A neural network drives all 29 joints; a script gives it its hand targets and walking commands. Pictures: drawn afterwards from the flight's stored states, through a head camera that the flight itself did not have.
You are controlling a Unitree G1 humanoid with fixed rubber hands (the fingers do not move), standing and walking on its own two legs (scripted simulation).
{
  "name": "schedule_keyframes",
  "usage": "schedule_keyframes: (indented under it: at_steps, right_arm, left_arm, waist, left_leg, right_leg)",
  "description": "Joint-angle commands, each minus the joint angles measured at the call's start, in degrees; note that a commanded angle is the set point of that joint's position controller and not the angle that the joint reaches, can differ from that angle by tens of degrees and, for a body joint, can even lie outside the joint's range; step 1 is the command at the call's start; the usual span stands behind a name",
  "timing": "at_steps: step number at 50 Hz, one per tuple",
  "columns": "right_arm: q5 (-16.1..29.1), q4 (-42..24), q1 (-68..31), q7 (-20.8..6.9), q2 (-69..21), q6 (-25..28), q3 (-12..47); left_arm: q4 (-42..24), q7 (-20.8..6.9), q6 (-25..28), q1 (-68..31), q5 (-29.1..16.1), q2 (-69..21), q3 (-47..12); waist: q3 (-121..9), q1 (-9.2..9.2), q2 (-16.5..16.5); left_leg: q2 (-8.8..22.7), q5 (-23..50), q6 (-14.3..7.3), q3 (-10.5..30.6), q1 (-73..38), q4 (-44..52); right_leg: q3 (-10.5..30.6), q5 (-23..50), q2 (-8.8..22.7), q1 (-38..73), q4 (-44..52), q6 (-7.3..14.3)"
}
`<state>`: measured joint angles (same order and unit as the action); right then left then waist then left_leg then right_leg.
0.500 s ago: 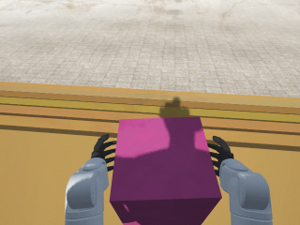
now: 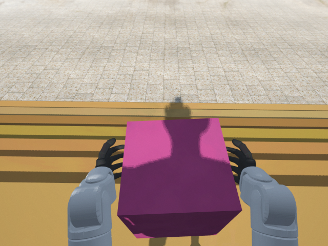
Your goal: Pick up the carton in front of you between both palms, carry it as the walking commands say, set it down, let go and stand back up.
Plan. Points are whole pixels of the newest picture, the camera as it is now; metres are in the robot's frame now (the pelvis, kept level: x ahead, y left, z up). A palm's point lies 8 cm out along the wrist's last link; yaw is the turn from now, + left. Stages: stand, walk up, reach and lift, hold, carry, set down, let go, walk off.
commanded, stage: carry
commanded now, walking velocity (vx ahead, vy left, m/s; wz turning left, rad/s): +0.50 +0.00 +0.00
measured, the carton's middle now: (174, 182) +0.29 -0.01 +0.01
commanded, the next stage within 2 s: none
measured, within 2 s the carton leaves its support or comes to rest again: neither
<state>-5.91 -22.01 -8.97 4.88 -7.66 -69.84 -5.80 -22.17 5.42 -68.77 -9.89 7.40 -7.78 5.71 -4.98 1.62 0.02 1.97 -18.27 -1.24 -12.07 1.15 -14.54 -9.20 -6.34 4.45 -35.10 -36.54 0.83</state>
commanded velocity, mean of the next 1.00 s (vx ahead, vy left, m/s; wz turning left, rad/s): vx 0.50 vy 0.00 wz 0.00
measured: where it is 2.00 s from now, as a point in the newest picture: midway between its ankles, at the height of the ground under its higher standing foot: (171, 143)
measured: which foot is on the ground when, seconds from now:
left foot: down 0.00-0.12, up 0.14-0.58, down 0.60-1.00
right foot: up 0.00-0.08, down 0.10-0.62, up 0.64-1.00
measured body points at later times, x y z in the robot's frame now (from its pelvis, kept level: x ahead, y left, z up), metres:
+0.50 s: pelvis +0.32 -0.03 -0.01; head +0.34 -0.03 +0.44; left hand +0.67 +0.14 +0.11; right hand +0.67 -0.16 +0.10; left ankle +0.46 +0.10 -0.70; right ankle +0.22 -0.09 -0.74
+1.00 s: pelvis +0.63 +0.01 -0.03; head +0.70 +0.01 +0.41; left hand +1.02 +0.15 +0.08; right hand +1.01 -0.15 +0.08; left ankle +0.53 +0.06 -0.74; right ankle +0.74 -0.13 -0.71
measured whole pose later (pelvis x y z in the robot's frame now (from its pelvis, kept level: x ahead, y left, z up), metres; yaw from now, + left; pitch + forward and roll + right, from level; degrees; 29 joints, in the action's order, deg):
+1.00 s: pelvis +0.63 +0.01 -0.03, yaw +2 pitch +6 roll +0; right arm -3.1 -2.9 -37.8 7.9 -3.5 -68.1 -12.5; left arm -6.1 7.2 -68.0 -36.4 5.1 -2.7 15.0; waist 2.6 4.6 0.1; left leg -2.5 -29.1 -5.0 -5.8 14.3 -37.5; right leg -0.8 -1.8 2.0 -42.1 -52.1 2.4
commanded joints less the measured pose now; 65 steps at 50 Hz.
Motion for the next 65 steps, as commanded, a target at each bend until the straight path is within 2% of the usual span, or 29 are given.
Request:
schedule_keyframes:
  at_steps: [1, 4, 5, 6, 7, 8, 11, 16, 26, 29, 30, 31, 32, 34, 36, 41, 44, 46, 49, 52, 53, 55, 57, 58, 59, 60, 62, 63, 65]
  right_arm:
    - [23.17, -2.66, -24.82, -15.54, -49.08, -0.18, 40.01]
    - [23.09, -3.93, -27.15, -15.19, -48.65, -0.27, 40.48]
    - [23.13, -4.32, -28.77, -15.02, -48.01, -0.25, 40.69]
    - [23.19, -4.49, -30.25, -14.9, -47.32, -0.39, 40.95]
    - [23.74, -5.46, -32.17, -14.55, -47.44, -0.67, 41.82]
    - [23.22, -3.88, -33.19, -14.28, -47.51, -0.28, 41.57]
    - [22.55, -1.65, -36.49, -13.39, -49.42, 1.45, 41.31]
    - [21.38, 4.19, -41.39, -11.23, -46.98, 3.6, 41.06]
    - [24.65, 17.25, -61.17, -9.57, -44.46, 1.55, 33.34]
    - [25.11, 22.29, -65.28, -9.78, -45.92, 1.45, 29.99]
    - [25.0, 23.44, -65.91, -10.01, -46.33, 1.52, 28.62]
    - [24.73, 24.53, -67.93, -10.14, -45.61, 1.54, 26.83]
    - [25.83, 25.43, -68.87, -10.51, -48.51, 1.63, 27.01]
    - [28.44, 22.92, -73.74, -11.42, -53.8, 1.94, 28.13]
    - [30.73, 18.91, -78.23, -11.71, -57.67, 2.17, 29.61]
    - [30.68, 13.23, -75.58, -11.2, -59.32, 2.13, 31.14]
    - [29.98, 10.32, -72.65, -11.18, -56.82, 2.03, 33.3]
    - [29.17, 10.69, -70.82, -11.33, -54.97, 2.05, 34.4]
    - [27.94, 14.02, -66.8, -11.76, -52.11, 2.02, 35.11]
    - [28.83, 18.31, -67.16, -12.27, -51.92, 2.06, 35.37]
    - [28.96, 20.3, -66.77, -12.49, -51.76, 2.15, 34.83]
    - [28.78, 23.63, -68.28, -13.11, -52.08, 1.91, 34.05]
    - [28.29, 26.24, -70.19, -13.35, -53.24, 1.54, 31.91]
    - [27.35, 27.5, -71.86, -12.92, -52.45, 1.3, 30.5]
    - [24.89, 29.77, -70.71, -11.73, -51.02, 0.18, 27.41]
    - [22.1, 31.58, -68.02, -10.34, -48.01, -0.43, 23.72]
    - [19.25, 30.43, -69.01, -8.47, -47.13, 0.01, 21.33]
    - [19.72, 28.18, -68.59, -8.17, -49.75, 0.65, 21.36]
    - [20.15, 24.66, -71.61, -7.65, -51.31, 1.78, 22.4]
  left_arm:
    - [0.42, -13.9, -1.33, -21.56, -22.31, -51.91, -40.41]
    - [0.23, -14.61, -1.43, -22.57, -23.59, -51.34, -40.3]
    - [-0.1, -14.8, -1.38, -23.4, -23.86, -50.8, -40.06]
    - [0.18, -14.84, -1.5, -23.82, -23.73, -49.3, -39.63]
    - [2.44, -15.1, -1.0, -25.14, -23.81, -48.97, -39.5]
    - [1.76, -15.31, -0.88, -26.55, -25.39, -50.03, -40.21]
    - [1.55, -15.54, 0.51, -34.44, -27.87, -52.51, -42.68]
    - [6.02, -15.18, 2.13, -41.35, -28.69, -48.43, -42.49]
    - [21.26, -12.33, 0.68, -57.21, -28.24, -45.06, -33.11]
    - [25.12, -11.98, 0.35, -62.88, -28.8, -47.58, -31.42]
    - [26.07, -11.97, 0.38, -65.14, -28.76, -48.18, -30.48]
    - [28.18, -11.91, 0.09, -66.02, -28.97, -51.26, -29.65]
    - [27.9, -11.71, 0.2, -68.19, -28.72, -51.98, -28.91]
    - [26.11, -11.05, 0.4, -71.92, -29.05, -55.42, -28.37]
    - [24.13, -10.22, 0.63, -72.09, -28.29, -57.22, -27.32]
    - [19.9, -8.76, 0.89, -66.32, -25.18, -58.12, -28.51]
    - [16.39, -8.32, 1.24, -65.0, -24.09, -56.01, -30.98]
    - [15.54, -8.49, 1.28, -63.8, -23.81, -54.11, -32.62]
    - [16.52, -9.77, 0.65, -62.58, -24.0, -51.93, -33.89]
    - [21.06, -10.82, -0.03, -60.5, -23.03, -48.9, -31.67]
    - [22.28, -11.04, -0.29, -61.1, -22.9, -47.99, -30.65]
    - [25.73, -11.31, -0.69, -58.54, -21.56, -46.27, -27.89]
    - [28.3, -12.15, -0.71, -61.04, -21.54, -45.72, -25.77]
    - [30.98, -12.91, -1.0, -60.28, -21.75, -46.1, -23.99]
    - [33.76, -13.37, -1.55, -61.93, -23.49, -45.72, -23.17]
    - [34.77, -13.87, -1.65, -65.02, -26.3, -48.17, -24.37]
    - [31.54, -14.54, -1.26, -71.18, -30.99, -53.7, -26.19]
    - [29.03, -14.77, -0.38, -74.88, -33.0, -55.58, -27.54]
    - [26.39, -14.77, 0.7, -78.05, -35.7, -60.38, -29.16]
  waist:
    - [-5.98, 0.02, -9.27]
    - [-10.56, -1.86, -8.47]
    - [-14.13, -3.56, -5.44]
    - [-18.23, -5.07, 4.71]
    - [-21.27, -5.22, 20.79]
    - [-19.66, -4.27, 14.46]
    - [-17.36, -3.27, 1.37]
    - [-16.14, -3.0, 5.22]
    - [-9.55, -4.53, 7.32]
    - [-18.12, 1.35, 4.86]
    - [-23.04, 3.22, -1.43]
    - [-26.82, 1.39, -14.93]
    - [-26.82, 3.12, -19.31]
    - [-24.44, 2.44, -8.0]
    - [-24.29, 1.57, -3.53]
    - [-26.16, 2.38, -4.81]
    - [-28.09, 2.85, -7.93]
    - [-27.2, 2.89, -8.13]
    - [-20.77, 7.85, -5.15]
    - [-14.14, 6.81, -1.59]
    - [-12.59, 5.72, -3.53]
    - [-19.28, -4.81, -9.38]
    - [-19.7, -17.49, 4.95]
    - [-10.23, -15.7, 12.74]
    - [-11.12, -5.78, 18.2]
    - [-15.15, -3.02, 14.18]
    - [-14.61, -2.13, 2.68]
    - [-19.16, -2.45, 3.98]
    - [-17.18, -2.52, -1.02]
  left_leg:
    - [11.39, 35.32, -4.84, 4.28, -7.48, 0.0]
    - [8.83, 45.26, -1.67, -1.74, -3.06, -15.1]
    - [6.52, 37.48, -0.56, -2.26, 3.99, -26.55]
    - [3.7, 21.29, 1.07, -1.29, 14.67, -42.55]
    - [-5.28, -7.52, 2.62, 3.95, 32.88, -58.49]
    - [-2.0, -9.44, 0.48, 11.58, 37.93, -65.95]
    - [3.63, -2.64, -1.77, 12.91, 37.97, -61.59]
    - [3.25, 3.36, -0.96, 9.35, 38.93, -50.26]
    - [-1.92, 16.01, -3.81, 1.6, 32.84, -19.54]
    - [-6.12, 11.56, -4.63, 0.05, 10.12, -15.41]
    - [3.89, 10.75, -4.93, 13.29, -0.48, -16.27]
    - [16.96, 10.05, -12.91, 41.35, -13.36, -10.98]
    - [17.92, 13.8, -17.07, 46.29, -17.14, -8.07]
    - [15.23, 27.95, -15.23, 35.81, -14.28, -12.19]
    - [13.29, 31.61, -12.69, 28.2, -9.96, -12.3]
    - [11.89, 41.76, -13.27, 22.16, -12.57, -15.59]
    - [11.32, 52.12, -12.42, 18.98, -15.27, -19.84]
    - [10.82, 50.98, -12.29, 19.36, -18.1, -21.96]
    - [7.94, 41.7, -10.93, 21.72, -27.54, -26.52]
    - [1.95, 22.93, -7.64, 12.47, -0.7, -25.56]
    - [1.94, 19.39, -7.04, 11.68, 6.44, -26.09]
    - [3.91, 29.27, -4.39, 7.74, 12.84, -39.41]
    - [1.31, 34.11, -1.02, 3.75, 20.81, -73.04]
    - [-7.42, -14.48, -0.27, 4.49, 29.8, -91.08]
    - [-8.36, -21.23, -0.6, 13.49, 43.0, -92.23]
    - [-6.28, -15.31, -0.08, 15.7, 45.61, -83.68]
    - [-1.88, -13.45, 0.32, 15.58, 42.17, -75.01]
    - [-0.8, -6.7, -0.04, 18.8, 46.02, -71.16]
    - [0.41, -3.05, 0.21, 17.02, 43.4, -62.19]
  right_leg:
    - [-3.67, 4.01, -2.24, 2.03, 5.51, 1.22]
    - [-8.11, 2.46, -6.87, 21.19, 9.65, 2.16]
    - [-5.87, -1.61, -5.36, 32.7, 8.83, 2.08]
    - [13.57, -10.77, 7.27, 41.94, 12.13, 4.48]
    - [40.15, -11.0, 18.96, 52.75, 20.73, 13.33]
    - [38.17, -6.6, 19.36, 50.9, 21.27, 13.98]
    - [22.99, 3.04, 14.5, 39.47, 18.33, 9.99]
    - [13.16, 1.11, 11.92, 34.68, 20.55, 10.02]
    - [4.63, 23.08, 7.23, 37.13, 13.65, 8.23]
    - [-1.67, 31.89, 4.33, 34.36, -7.69, 3.86]
    - [-1.3, 15.94, 2.12, 26.03, -20.51, 2.38]
    - [3.67, -14.56, -7.61, 7.44, -33.15, 0.81]
    - [9.5, -24.55, -9.12, -1.76, -41.91, 1.5]
    - [12.52, -20.77, -4.35, -6.36, -42.26, 3.15]
    - [12.3, -16.86, -2.31, -3.94, -34.83, 2.54]
    - [8.85, -17.41, -3.14, -5.52, -20.18, 1.27]
    - [6.39, -5.06, -3.42, -7.39, -24.55, 1.99]
    - [7.82, -4.11, -2.3, -12.93, -25.54, 2.48]
    - [7.7, 7.45, -2.88, -26.12, -12.53, 1.42]
    - [3.75, 32.48, -5.47, 2.28, 10.74, 1.34]
    - [2.86, 36.84, -6.02, 10.3, 10.62, 1.86]
    - [1.35, 34.33, -5.77, 27.57, -2.35, 4.11]
    - [0.07, 25.55, -5.34, 42.56, 6.5, 5.73]
    - [6.74, 33.44, 0.33, 38.64, 10.04, 6.79]
    - [18.55, 57.97, 5.81, 47.33, -3.14, 6.72]
    - [27.96, 46.49, 11.19, 47.39, 1.25, 9.64]
    - [32.22, 24.56, 9.6, 36.71, 4.04, 8.69]
    - [38.56, 15.01, 13.27, 37.41, 1.61, 11.35]
    - [36.18, 11.91, 11.84, 28.42, 4.34, 10.71]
